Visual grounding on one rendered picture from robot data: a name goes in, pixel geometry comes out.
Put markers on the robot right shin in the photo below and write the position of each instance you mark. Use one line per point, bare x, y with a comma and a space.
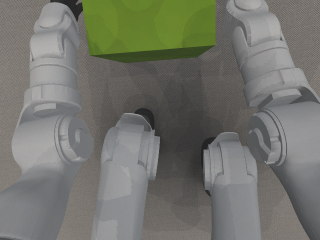
251, 166

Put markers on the robot right upper arm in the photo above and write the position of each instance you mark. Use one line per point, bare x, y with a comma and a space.
287, 138

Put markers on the robot left hand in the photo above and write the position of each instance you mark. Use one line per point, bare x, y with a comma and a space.
75, 8

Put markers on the robot right forearm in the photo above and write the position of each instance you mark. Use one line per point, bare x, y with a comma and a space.
268, 71

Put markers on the robot left upper arm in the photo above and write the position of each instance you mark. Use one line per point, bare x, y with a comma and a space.
50, 152

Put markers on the robot left forearm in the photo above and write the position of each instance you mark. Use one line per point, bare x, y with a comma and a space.
53, 66

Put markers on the carton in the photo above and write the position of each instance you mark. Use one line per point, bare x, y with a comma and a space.
130, 31

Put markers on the left robot thigh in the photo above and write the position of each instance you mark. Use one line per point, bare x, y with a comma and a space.
123, 184

